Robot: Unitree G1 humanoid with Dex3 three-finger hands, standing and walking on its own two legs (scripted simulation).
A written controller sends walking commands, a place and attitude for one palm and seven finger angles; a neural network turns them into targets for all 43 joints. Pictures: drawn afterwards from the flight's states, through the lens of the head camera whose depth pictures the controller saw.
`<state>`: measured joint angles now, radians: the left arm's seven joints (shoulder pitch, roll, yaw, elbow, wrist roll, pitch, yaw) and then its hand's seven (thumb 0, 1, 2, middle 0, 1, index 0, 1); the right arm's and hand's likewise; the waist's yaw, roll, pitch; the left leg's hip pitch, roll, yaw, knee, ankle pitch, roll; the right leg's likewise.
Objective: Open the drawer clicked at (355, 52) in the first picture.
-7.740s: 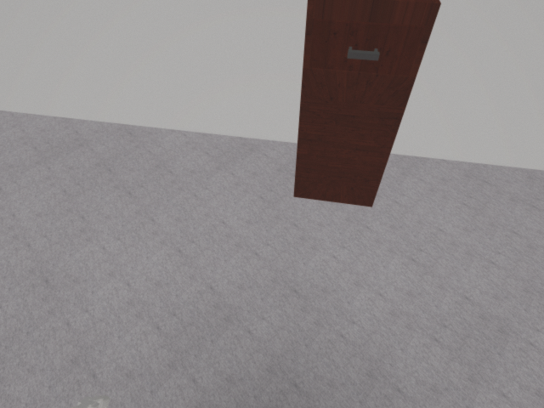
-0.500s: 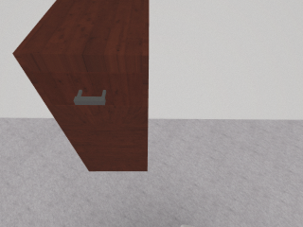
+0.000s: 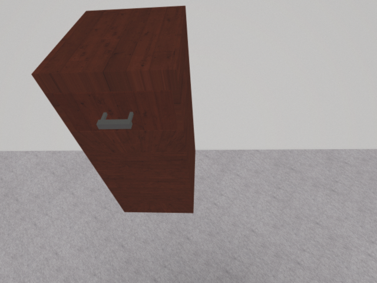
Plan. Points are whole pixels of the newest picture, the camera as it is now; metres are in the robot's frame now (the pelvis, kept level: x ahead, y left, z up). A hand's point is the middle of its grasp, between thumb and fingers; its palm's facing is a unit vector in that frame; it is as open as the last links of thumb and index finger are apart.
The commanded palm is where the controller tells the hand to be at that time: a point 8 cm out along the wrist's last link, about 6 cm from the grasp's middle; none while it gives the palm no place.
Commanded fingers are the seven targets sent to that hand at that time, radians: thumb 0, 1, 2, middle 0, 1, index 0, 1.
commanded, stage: come to a stop and stand still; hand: left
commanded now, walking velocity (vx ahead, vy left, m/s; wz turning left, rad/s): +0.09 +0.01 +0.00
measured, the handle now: (116, 119) +0.55 +0.28 -0.01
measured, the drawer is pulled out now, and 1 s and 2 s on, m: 0.00 0.00 0.00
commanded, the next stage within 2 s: look again from close up in 0.84 s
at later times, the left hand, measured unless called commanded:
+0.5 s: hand out of the picture +0.02 +0.22 -0.19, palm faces +0.01 -0.98 -0.18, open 7.4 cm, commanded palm none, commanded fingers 0.00 0.90 0.90 -0.20 -0.30 -0.20 -0.30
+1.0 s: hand out of the picture +0.03 +0.20 -0.18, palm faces +0.04 -0.97 -0.23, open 7.3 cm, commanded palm none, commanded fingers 0.00 0.90 0.90 -0.20 -0.30 -0.20 -0.30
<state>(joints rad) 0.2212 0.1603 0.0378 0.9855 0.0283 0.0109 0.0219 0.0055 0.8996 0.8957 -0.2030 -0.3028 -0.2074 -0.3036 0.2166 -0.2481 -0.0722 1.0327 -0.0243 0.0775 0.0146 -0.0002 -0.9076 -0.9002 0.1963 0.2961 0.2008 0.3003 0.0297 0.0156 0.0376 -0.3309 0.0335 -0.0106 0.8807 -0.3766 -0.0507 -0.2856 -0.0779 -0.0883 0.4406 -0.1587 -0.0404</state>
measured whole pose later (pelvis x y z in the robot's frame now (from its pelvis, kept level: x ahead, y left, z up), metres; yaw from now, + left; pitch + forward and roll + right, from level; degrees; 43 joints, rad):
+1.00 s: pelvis +0.01 +0.02 -0.01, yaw +0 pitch +0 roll -1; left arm 0.25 0.15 0.00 1.12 0.01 -0.04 0.06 0.01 0.93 0.90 -0.20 -0.30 -0.20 -0.30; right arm 0.23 -0.17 -0.02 1.11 -0.01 0.01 -0.03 0.00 -0.92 -0.90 0.20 0.30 0.20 0.30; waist 0.00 0.03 0.04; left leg -0.14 0.07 0.03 0.54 -0.35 -0.02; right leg -0.19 0.02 -0.09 0.44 -0.26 -0.03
